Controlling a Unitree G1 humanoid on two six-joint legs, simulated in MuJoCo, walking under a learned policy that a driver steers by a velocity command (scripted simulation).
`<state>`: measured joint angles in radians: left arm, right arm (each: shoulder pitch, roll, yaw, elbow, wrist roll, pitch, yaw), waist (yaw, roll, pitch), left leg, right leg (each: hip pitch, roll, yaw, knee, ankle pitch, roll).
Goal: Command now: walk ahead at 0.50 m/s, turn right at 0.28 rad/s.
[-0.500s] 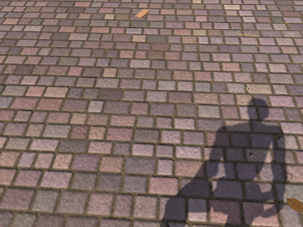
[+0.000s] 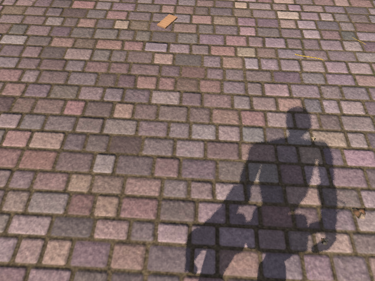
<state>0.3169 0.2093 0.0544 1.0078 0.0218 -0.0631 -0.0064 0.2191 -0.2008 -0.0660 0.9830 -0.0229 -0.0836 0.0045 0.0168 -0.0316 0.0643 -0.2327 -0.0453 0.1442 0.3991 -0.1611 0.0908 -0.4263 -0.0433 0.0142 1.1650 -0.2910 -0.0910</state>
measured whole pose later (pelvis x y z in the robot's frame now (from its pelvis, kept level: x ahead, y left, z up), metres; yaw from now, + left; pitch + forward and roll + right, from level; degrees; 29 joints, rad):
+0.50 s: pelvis +0.27 -0.07 -0.01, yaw -16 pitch +0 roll +0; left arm 0.18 0.25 0.08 0.90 0.02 -0.03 -0.01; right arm 0.27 -0.21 -0.05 0.92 -0.02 -0.08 0.00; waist -0.01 0.00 0.07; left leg -0.35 0.07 0.04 1.25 -0.36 0.02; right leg -0.33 0.11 -0.08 0.52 -0.17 -0.15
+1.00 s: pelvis +0.56 -0.12 -0.02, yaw -34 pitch +1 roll +0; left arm 0.40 0.30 0.08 0.87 0.01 -0.05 0.00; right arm 0.07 -0.26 -0.03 0.71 -0.04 -0.07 0.00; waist 0.08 -0.01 0.05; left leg -0.44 -0.01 0.04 0.58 -0.15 0.04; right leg -0.18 0.13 0.14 1.00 -0.47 -0.10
